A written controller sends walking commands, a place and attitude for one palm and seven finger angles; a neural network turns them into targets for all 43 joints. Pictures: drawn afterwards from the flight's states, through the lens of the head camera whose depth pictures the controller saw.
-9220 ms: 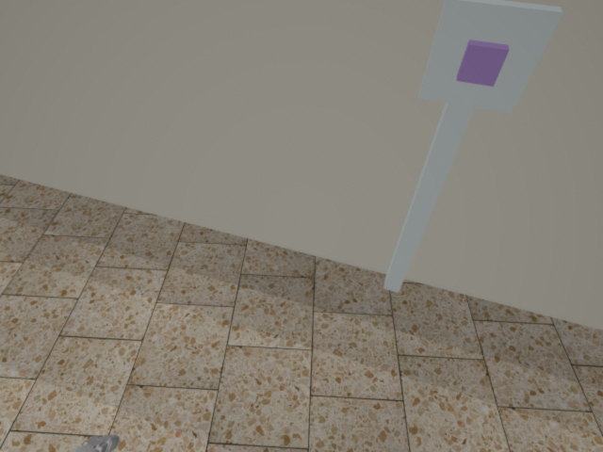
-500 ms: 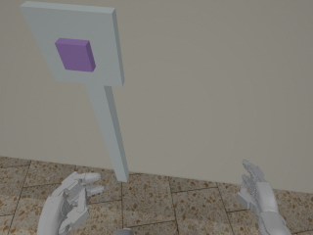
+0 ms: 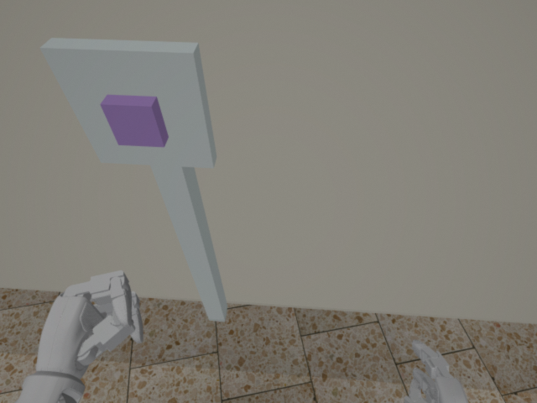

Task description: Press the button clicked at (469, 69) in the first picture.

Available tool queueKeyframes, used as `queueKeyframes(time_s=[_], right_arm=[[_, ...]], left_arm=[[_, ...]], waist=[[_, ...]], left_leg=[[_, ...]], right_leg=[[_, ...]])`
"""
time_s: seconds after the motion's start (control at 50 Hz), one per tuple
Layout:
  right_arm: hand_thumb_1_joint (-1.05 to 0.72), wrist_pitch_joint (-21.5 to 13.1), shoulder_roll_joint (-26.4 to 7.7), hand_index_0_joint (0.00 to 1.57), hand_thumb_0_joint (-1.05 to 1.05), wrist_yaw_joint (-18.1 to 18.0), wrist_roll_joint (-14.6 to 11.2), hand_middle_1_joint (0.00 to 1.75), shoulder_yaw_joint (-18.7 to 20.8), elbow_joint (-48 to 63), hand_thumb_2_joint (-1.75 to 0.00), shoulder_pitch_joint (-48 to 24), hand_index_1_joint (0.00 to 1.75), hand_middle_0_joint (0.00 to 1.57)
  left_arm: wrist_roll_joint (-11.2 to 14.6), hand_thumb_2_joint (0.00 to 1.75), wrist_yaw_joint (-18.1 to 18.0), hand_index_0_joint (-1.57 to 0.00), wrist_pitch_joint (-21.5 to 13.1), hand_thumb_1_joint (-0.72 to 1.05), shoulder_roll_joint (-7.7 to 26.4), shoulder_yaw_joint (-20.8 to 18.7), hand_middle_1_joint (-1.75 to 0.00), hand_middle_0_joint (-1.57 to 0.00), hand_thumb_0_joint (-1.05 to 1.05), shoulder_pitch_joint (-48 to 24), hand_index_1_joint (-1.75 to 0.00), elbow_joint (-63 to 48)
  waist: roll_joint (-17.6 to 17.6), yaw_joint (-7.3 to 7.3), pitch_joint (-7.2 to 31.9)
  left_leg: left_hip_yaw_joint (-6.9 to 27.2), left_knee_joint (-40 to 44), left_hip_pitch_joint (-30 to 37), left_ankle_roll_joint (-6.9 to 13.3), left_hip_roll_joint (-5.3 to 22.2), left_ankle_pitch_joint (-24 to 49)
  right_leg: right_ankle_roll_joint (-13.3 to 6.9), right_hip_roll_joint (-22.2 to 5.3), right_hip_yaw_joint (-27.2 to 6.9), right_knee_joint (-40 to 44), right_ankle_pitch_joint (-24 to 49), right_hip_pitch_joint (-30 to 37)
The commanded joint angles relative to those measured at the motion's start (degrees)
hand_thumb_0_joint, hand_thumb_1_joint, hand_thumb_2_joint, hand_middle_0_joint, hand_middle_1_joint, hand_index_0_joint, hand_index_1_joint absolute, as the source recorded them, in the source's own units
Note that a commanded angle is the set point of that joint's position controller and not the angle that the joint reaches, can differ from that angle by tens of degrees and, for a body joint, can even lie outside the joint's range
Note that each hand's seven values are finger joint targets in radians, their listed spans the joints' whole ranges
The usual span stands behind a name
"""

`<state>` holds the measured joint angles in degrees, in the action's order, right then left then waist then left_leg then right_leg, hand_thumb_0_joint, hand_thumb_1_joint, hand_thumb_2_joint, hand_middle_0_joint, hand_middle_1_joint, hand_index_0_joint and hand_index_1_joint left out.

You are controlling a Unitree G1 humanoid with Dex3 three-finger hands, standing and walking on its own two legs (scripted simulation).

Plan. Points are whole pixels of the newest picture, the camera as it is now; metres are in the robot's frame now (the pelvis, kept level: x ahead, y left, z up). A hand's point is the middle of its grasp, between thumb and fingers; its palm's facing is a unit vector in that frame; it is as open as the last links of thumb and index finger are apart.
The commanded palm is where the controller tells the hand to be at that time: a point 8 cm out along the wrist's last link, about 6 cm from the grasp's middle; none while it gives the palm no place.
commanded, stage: raise the hand and make a fist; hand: left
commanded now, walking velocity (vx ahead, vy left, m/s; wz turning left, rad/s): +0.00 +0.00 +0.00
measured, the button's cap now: (137, 120) +0.46 +0.23 +0.19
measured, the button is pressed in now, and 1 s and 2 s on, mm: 0 0 0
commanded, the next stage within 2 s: aim a knuckle at the button in 1.02 s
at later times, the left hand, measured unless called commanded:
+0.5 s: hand (83, 269) +0.23 +0.22 +0.16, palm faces +0.05 -1.00 -0.08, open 3.1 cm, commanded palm +0.20 +0.27 +0.17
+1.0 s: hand (86, 259) +0.23 +0.21 +0.18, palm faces +0.06 -0.99 -0.08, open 3.1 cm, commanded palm +0.20 +0.25 +0.19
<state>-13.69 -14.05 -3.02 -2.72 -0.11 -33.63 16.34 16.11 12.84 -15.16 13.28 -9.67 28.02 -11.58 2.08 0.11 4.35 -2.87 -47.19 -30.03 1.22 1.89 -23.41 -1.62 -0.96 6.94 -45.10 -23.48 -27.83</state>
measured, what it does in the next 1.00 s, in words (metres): stands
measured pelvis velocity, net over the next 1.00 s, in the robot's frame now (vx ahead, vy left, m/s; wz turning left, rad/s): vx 0.00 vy -0.01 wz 0.01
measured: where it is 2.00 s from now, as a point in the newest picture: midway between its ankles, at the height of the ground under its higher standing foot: outside the picture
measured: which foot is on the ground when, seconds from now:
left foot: down 0.00-1.00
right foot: down 0.00-1.00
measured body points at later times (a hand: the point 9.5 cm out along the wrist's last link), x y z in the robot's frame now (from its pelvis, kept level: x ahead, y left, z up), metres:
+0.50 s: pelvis +0.01 +0.01 +0.02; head -0.01 +0.00 +0.47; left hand +0.22 +0.27 +0.17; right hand +0.22 -0.20 -0.03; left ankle +0.01 +0.10 -0.71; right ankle +0.00 -0.10 -0.71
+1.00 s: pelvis +0.00 -0.01 +0.03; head -0.03 -0.03 +0.48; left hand +0.22 +0.26 +0.19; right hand +0.20 -0.23 -0.03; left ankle +0.01 +0.10 -0.71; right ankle +0.00 -0.10 -0.71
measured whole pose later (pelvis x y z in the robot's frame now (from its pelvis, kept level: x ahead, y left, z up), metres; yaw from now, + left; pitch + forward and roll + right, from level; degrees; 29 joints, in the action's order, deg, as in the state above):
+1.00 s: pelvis +0.00 -0.01 +0.03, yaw +0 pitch -3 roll +0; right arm -14.6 -14.8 -4.4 -3.8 -3.7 -35.9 12.2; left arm 17.9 15.6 5.7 17.6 -17.1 11.0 -11.3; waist 3.0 -2.8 1.7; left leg -2.8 -30.2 -11.0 0.5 1.3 -15.9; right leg -2.0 -0.2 7.1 -28.8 -16.5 -9.1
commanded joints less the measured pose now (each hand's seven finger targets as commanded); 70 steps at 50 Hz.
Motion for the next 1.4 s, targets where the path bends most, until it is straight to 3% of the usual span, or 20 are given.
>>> queueKeyframes(time_s=[0.0,0.24,0.26,0.42,0.46,0.54,0.56,0.62,0.66,0.68,0.82,0.88,1.0,1.06,1.12,1.18,1.22,1.28,1.32,1.38], right_arm=[[-0.9,-5.2,-6.32,0.2,0.0,-0.6,-0.35,0.3,1.75,10.56,-0.9,-7.51,0.3,0.2],[-0.9,-5.81,-6.8,0.2,0.0,-0.81,-0.66,0.3,0.08,9.81,-0.9,-8.36,0.3,0.2],[-0.9,-5.62,-6.87,0.2,0.0,-0.9,-0.52,0.3,-0.18,9.43,-0.9,-8.65,0.3,0.2],[-0.9,-5.54,-6.64,0.2,0.0,-1.36,-0.82,0.3,-1.29,8.43,-0.9,-10.4,0.3,0.2],[-0.9,-5.38,-6.89,0.2,0.0,-1.53,-0.83,0.3,-1.42,8.06,-0.9,-10.89,0.3,0.2],[-0.9,-5.18,-6.93,0.2,0.0,-1.79,-1.05,0.3,-1.61,7.85,-0.9,-11.6,0.3,0.2],[-0.9,-5.11,-7.03,0.2,0.0,-1.89,-0.94,0.3,-1.66,7.7,-0.9,-12.02,0.3,0.2],[-0.9,-4.79,-6.86,0.2,0.0,-1.93,-1.29,0.3,-1.78,7.73,-0.9,-12.74,0.3,0.2],[-0.9,-4.63,-7.03,0.2,0.0,-1.8,-1.31,0.3,-1.63,7.7,-0.9,-12.92,0.3,0.2],[-0.9,-4.35,-6.99,0.2,0.0,-1.66,-1.42,0.3,-1.58,7.77,-0.9,-12.79,0.3,0.2],[-0.9,-4.23,-6.67,0.2,0.0,-1.61,-1.0,0.3,-1.31,8.41,-0.9,-12.67,0.3,0.2],[-0.9,-4.41,-6.68,0.2,0.0,-1.79,-0.88,0.3,-1.27,7.79,-0.9,-12.6,0.3,0.2],[-0.9,-4.87,-6.7,0.2,0.0,-2.28,-1.41,0.3,-1.46,7.27,-0.9,-13.26,0.3,0.2],[-0.9,-5.35,-6.83,0.2,0.0,-2.43,-1.21,0.3,-1.41,7.25,-0.9,-13.46,0.3,0.2],[-0.9,-5.66,-6.68,0.2,0.0,-2.4,-1.33,0.3,-1.41,7.04,-0.9,-13.45,0.3,0.2],[-0.9,-5.62,-6.96,0.2,0.0,-2.75,-1.37,0.3,-1.3,6.0,-0.9,-13.19,0.3,0.2],[-0.9,-5.51,-6.89,0.2,0.0,-2.96,-1.46,0.3,-1.38,5.69,-0.9,-13.04,0.3,0.2],[-0.9,-5.39,-7.08,0.2,0.0,-3.14,-1.41,0.3,-1.23,5.57,-0.9,-12.84,0.3,0.2],[-0.9,-5.44,-6.93,0.2,0.0,-3.15,-1.54,0.3,-1.29,5.75,-0.9,-12.96,0.3,0.2],[-0.9,-5.47,-7.18,0.2,0.0,-3.04,-1.43,0.3,-1.13,5.97,-0.9,-12.35,0.3,0.2]], left_arm=[[0.87,0.9,-0.28,-1.3,-2.19,0.9,7.31,-4.44,-1.5,-1.3,0.0,-3.79,-1.5,-13.45],[1.27,0.9,0.83,-1.3,5.94,0.9,9.66,-6.73,-1.5,-1.3,0.0,-13.04,-1.5,-14.71],[1.44,0.9,1.02,-1.3,7.0,0.9,10.07,-7.21,-1.5,-1.3,0.0,-13.74,-1.5,-13.56],[2.7,0.9,3.13,-1.3,11.56,0.9,12.8,-9.83,-1.5,-1.3,0.0,-22.83,-1.5,-14.01],[3.07,0.9,3.57,-1.3,12.97,0.9,13.3,-10.32,-1.5,-1.3,0.0,-24.29,-1.5,-12.58],[3.17,0.9,4.24,-1.3,15.65,0.9,15.19,-11.92,-1.5,-1.3,0.0,-28.32,-1.5,-12.41],[3.57,0.9,4.22,-1.3,16.41,0.9,15.98,-13.08,-1.5,-1.3,0.0,-28.08,-1.5,-11.15],[3.82,0.9,4.78,-1.3,18.34,0.9,15.21,-12.67,-1.5,-1.3,0.0,-29.4,-1.5,-10.12],[4.43,0.9,5.06,-1.3,19.4,0.9,14.03,-12.77,-1.5,-1.3,0.0,-26.38,-1.5,-7.88],[4.28,0.9,5.23,-1.3,19.7,0.9,13.37,-11.88,-1.5,-1.3,0.0,-26.17,-1.5,-8.73],[2.55,0.9,2.75,-1.3,17.78,0.9,15.82,-13.33,-1.5,-1.3,0.0,-28.88,-1.5,-14.41],[2.61,0.9,2.09,-1.3,16.77,0.9,15.62,-13.62,-1.5,-1.3,0.0,-28.45,-1.5,-12.79],[2.95,0.9,3.22,-1.3,17.12,0.9,14.19,-11.28,-1.5,-1.3,0.0,-29.47,-1.5,-10.08],[3.38,0.9,3.61,-1.3,16.95,0.9,15.1,-12.38,-1.5,-1.3,0.0,-28.78,-1.5,-10.09],[3.36,0.9,3.51,-1.3,16.46,0.9,15.06,-12.28,-1.5,-1.3,0.0,-30.61,-1.5,-10.61],[3.18,0.9,3.12,-1.3,16.01,0.9,16.26,-12.88,-1.5,-1.3,0.0,-34.9,-1.5,-6.72],[2.93,0.9,3.22,-1.3,15.7,0.9,16.17,-12.59,-1.5,-1.3,0.0,-37.29,-1.5,-4.27],[2.68,0.9,3.77,-1.3,15.09,0.9,17.91,-13.83,-1.5,-1.3,0.0,-38.88,-1.5,-1.17],[2.61,0.9,4.32,-1.3,14.46,0.9,17.11,-12.72,-1.5,-1.3,0.0,-41.75,-1.5,-0.83],[2.63,0.9,5.06,-1.3,14.07,0.9,16.87,-12.76,-1.5,-1.3,0.0,-41.3,-1.5,1.9]], waist=[[0.65,-1.19,6.87],[1.91,-1.77,5.11],[-0.02,-1.73,4.12],[2.83,-2.27,5.18],[-0.2,-2.36,4.59],[1.99,-2.76,4.87],[-0.47,-3.07,4.82],[1.54,-3.03,3.9],[-1.83,-3.32,3.69],[-1.16,-3.14,3.73],[2.39,-3.18,4.25],[0.02,-2.98,3.12],[0.13,-2.43,0.35],[-1.68,-2.67,1.99],[0.37,-2.47,2.15],[-1.85,-1.81,0.31],[0.22,-1.72,0.33],[-2.14,-1.89,2.27],[0.83,-1.76,3.8],[-1.29,-2.16,5.45]], left_leg=[[4.19,9.42,7.14,0.27,-0.91,11.58],[4.9,14.58,14.18,-0.04,-0.74,16.3],[5.04,14.83,13.95,0.11,-0.7,16.6],[5.05,17.61,19.17,-0.04,-0.88,19.5],[5.21,18.18,19.12,0.14,-0.8,19.68],[5.22,19.67,20.98,0.01,-1.03,20.23],[5.23,19.65,20.54,0.23,-1.07,20.24],[4.84,20.45,21.58,0.19,-1.26,19.81],[4.49,20.18,20.84,0.31,-1.27,20.06],[4.32,20.41,20.99,0.31,-1.37,20.0],[3.92,21.15,22.57,0.33,-1.48,18.79],[3.73,21.13,21.99,0.52,-1.45,17.68],[3.54,21.46,20.67,0.58,-1.59,12.68],[3.48,20.5,20.43,0.72,-1.5,13.68],[3.2,20.52,21.02,0.66,-1.71,13.48],[3.37,20.23,19.88,0.75,-1.61,12.46],[3.39,20.48,20.11,0.67,-1.73,11.73],[3.12,19.74,19.39,0.79,-1.67,13.03],[3.12,19.84,20.72,0.73,-1.83,13.95],[3.03,19.76,20.94,0.86,-1.81,16.53]], right_leg=[[0.91,0.42,-3.17,8.72,9.9,4.59],[0.64,1.01,-1.81,12.51,16.29,9.94],[0.57,1.14,-1.8,13.12,16.8,10.68],[0.44,1.12,-1.82,16.02,19.64,14.2],[0.47,1.34,-1.86,16.8,20.0,15.05],[0.47,1.0,-1.86,17.9,20.63,16.16],[0.47,1.12,-2.15,18.39,20.87,16.98],[0.49,0.91,-2.32,19.21,20.61,16.76],[0.63,0.91,-2.66,19.67,21.49,17.54],[0.72,0.78,-2.62,19.69,21.64,17.43],[0.68,0.82,-2.91,20.19,19.1,17.13],[0.91,0.77,-3.33,20.96,18.26,16.95],[1.35,0.28,-4.7,23.1,12.15,15.56],[1.64,-0.07,-5.94,23.18,13.08,16.9],[1.72,-0.18,-5.67,23.01,12.82,16.2],[1.98,-0.3,-6.68,23.68,10.76,15.03],[1.8,-0.4,-6.65,23.64,9.71,14.75],[2.17,-0.93,-7.91,23.47,11.38,16.52],[1.8,-0.79,-7.14,22.45,13.67,16.64],[1.76,-0.53,-6.29,21.04,18.56,17.69]])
